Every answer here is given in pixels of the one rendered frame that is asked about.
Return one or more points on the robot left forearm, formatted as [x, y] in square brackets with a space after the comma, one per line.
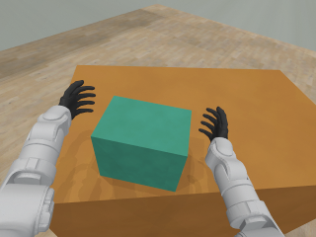
[37, 160]

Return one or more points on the robot right forearm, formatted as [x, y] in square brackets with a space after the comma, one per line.
[245, 211]

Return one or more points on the right robot upper arm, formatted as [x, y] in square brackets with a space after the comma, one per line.
[261, 232]

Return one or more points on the pedestal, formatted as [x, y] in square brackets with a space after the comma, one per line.
[271, 126]

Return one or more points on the left robot hand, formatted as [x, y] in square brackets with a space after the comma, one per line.
[71, 97]

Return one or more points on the carton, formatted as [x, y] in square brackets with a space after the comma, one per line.
[142, 143]

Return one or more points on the left robot upper arm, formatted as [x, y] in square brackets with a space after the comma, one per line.
[25, 209]

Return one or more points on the right robot hand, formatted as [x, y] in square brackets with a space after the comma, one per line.
[220, 128]

